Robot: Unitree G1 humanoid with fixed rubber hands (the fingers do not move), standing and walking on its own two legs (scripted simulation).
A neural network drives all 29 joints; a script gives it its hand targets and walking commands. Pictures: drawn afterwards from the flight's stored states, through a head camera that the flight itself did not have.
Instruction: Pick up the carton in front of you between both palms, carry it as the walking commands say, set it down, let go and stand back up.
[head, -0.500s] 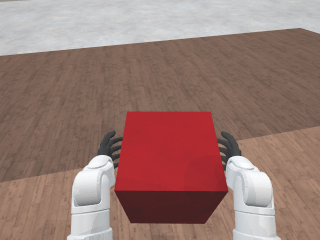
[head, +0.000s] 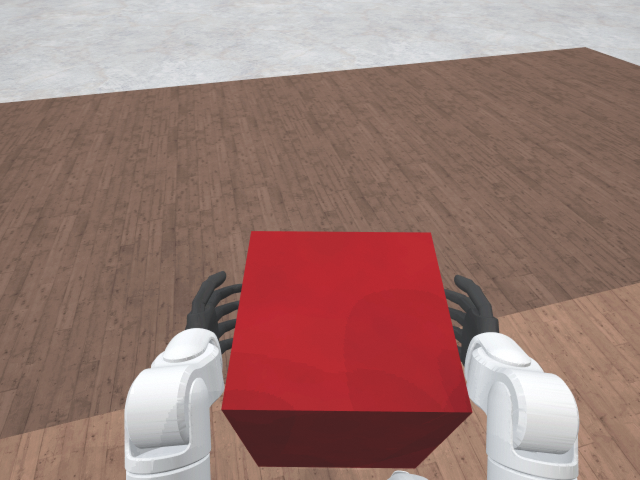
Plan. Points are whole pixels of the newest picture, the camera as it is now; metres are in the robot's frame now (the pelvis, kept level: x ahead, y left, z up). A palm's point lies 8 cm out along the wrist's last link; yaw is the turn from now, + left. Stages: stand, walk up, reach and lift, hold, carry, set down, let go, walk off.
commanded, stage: carry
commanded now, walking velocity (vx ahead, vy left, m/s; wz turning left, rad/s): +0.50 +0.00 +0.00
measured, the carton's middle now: (338, 357) +0.26 -0.01 +0.03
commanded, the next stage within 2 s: none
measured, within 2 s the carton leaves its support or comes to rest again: neither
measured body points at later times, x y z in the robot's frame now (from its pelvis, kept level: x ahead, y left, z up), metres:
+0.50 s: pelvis +0.35 -0.04 +0.00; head +0.34 -0.05 +0.45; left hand +0.59 +0.13 +0.09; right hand +0.61 -0.17 +0.08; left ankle +0.43 +0.13 -0.69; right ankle +0.30 -0.10 -0.74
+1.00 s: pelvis +0.70 +0.03 -0.01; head +0.74 +0.05 +0.44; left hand +1.05 +0.18 +0.10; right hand +1.04 -0.12 +0.10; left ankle +0.67 +0.09 -0.75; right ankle +0.75 -0.12 -0.67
